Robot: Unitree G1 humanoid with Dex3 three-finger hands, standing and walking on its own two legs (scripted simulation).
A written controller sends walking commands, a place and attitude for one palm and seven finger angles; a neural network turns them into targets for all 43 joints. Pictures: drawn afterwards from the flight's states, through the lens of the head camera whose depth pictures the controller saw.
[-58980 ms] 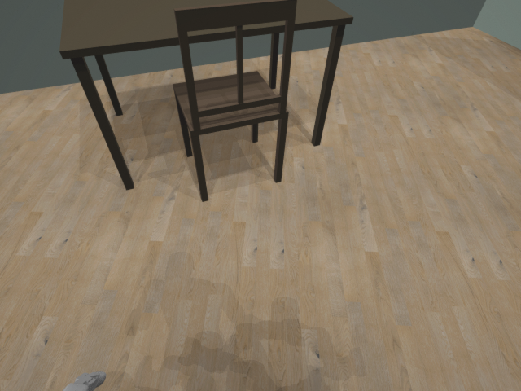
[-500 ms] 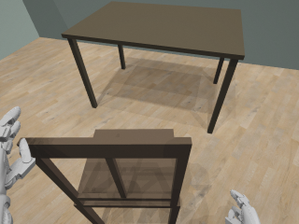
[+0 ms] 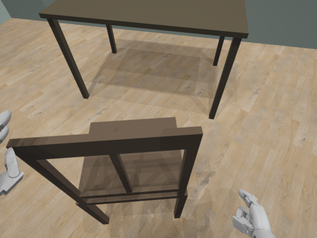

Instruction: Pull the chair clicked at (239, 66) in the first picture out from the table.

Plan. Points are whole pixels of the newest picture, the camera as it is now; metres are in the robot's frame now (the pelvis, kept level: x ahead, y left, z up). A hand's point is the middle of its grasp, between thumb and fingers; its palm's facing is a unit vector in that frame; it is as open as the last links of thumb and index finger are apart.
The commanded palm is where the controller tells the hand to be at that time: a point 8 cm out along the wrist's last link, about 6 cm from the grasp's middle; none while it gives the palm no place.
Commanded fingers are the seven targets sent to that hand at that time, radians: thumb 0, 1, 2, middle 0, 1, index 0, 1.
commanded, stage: step back with the hand held close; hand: left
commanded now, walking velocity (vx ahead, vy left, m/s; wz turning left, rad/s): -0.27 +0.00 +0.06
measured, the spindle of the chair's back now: (122, 174) +0.30 +0.13 -0.09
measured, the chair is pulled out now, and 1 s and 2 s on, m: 0.64 0.64 0.64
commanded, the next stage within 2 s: stop stepping back and stand still in 1.10 s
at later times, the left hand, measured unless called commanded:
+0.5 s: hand out of the picture +0.12 +0.28 +0.16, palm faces +0.48 -0.72 -0.50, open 7.4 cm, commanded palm +0.05 +0.31 +0.18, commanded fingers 0.00 0.90 0.90 -0.20 -0.30 -0.20 -0.30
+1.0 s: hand out of the picture +0.06 +0.26 +0.17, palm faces +0.49 -0.75 -0.44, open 7.4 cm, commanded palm -0.01 +0.29 +0.18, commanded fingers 0.00 0.90 0.90 -0.20 -0.30 -0.20 -0.30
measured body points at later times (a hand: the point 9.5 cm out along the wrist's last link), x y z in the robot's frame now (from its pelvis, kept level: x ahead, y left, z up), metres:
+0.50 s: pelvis -0.08 +0.00 -0.01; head -0.05 +0.01 +0.43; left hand +0.09 +0.32 +0.19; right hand +0.10 -0.23 -0.09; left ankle +0.01 +0.12 -0.74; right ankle +0.00 -0.14 -0.74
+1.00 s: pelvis -0.13 -0.01 -0.01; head -0.09 +0.01 +0.44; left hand +0.03 +0.30 +0.19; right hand +0.07 -0.23 -0.08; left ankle -0.11 +0.12 -0.74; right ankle -0.11 -0.14 -0.69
